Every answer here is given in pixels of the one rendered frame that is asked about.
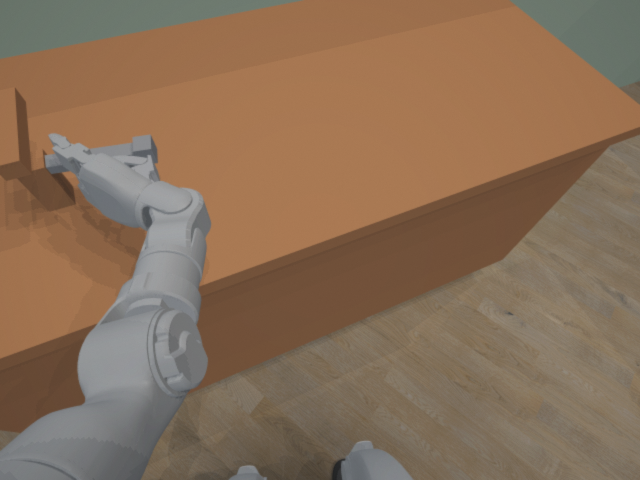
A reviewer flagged counter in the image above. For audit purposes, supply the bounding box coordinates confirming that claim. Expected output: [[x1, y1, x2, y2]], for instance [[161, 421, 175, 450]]
[[0, 0, 640, 433]]

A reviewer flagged left robot hand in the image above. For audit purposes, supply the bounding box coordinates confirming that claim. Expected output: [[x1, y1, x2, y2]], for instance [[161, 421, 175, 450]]
[[48, 133, 160, 228]]

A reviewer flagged robot left forearm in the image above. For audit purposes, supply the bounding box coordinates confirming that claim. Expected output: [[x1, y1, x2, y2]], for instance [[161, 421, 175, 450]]
[[77, 181, 211, 394]]

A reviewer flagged robot left shin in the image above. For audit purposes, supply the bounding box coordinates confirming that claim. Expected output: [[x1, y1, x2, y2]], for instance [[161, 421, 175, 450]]
[[237, 466, 260, 475]]

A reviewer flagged tap lever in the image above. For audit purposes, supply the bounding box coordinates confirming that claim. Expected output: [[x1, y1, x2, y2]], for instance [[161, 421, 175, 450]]
[[45, 134, 158, 174]]

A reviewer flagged robot right shin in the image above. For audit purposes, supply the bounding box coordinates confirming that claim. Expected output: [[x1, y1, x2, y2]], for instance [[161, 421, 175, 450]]
[[348, 441, 374, 457]]

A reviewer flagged robot left upper arm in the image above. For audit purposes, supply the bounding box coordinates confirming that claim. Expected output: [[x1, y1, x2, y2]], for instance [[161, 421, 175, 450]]
[[0, 308, 208, 480]]

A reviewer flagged robot shin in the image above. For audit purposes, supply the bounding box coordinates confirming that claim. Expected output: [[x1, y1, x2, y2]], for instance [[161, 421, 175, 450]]
[[348, 441, 374, 457], [237, 466, 260, 475]]

